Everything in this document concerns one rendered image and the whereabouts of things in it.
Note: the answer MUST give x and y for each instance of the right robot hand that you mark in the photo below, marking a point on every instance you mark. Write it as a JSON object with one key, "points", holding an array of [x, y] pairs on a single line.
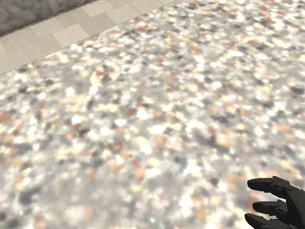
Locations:
{"points": [[290, 214]]}

